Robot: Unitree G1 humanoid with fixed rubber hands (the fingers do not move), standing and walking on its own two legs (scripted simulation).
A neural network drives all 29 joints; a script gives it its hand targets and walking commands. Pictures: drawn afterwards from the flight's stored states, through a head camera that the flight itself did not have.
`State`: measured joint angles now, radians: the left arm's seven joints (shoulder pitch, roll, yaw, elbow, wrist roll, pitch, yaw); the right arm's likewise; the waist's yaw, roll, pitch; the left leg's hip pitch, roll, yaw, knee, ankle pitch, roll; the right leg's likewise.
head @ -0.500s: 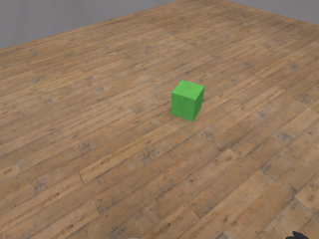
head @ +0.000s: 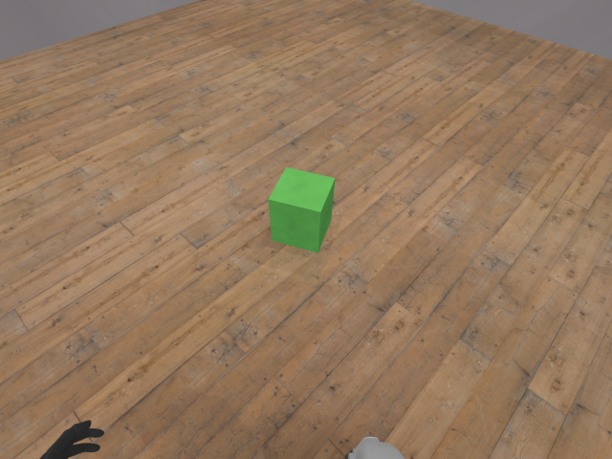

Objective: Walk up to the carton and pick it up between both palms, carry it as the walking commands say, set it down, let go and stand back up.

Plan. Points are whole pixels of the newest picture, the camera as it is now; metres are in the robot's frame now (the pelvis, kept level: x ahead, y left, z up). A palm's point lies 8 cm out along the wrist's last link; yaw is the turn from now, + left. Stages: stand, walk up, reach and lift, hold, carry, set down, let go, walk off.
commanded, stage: walk up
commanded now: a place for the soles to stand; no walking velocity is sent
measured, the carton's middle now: (302, 210) +1.14 -0.04 -0.64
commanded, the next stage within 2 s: none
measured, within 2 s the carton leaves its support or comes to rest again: neither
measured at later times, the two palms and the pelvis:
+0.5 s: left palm (61, 387) +0.26 +0.36 -0.09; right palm (502, 312) +0.34 -0.32 -0.06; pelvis +0.21 +0.01 -0.01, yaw +1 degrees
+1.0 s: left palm (85, 277) +0.44 +0.37 -0.06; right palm (454, 236) +0.52 -0.31 -0.09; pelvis +0.40 +0.01 -0.01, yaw +2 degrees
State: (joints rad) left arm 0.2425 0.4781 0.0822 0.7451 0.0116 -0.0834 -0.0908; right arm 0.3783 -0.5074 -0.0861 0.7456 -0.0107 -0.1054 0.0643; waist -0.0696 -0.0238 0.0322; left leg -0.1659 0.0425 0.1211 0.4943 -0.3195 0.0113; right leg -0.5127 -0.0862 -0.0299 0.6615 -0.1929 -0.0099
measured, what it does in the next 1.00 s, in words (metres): walks ahead: right foot, then left foot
